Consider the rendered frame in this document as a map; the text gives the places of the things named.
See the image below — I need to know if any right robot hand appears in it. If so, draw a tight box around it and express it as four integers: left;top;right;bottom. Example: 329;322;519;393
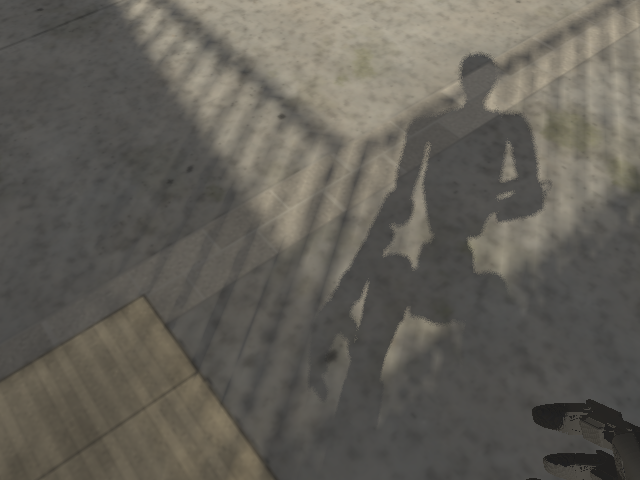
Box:
526;399;640;480

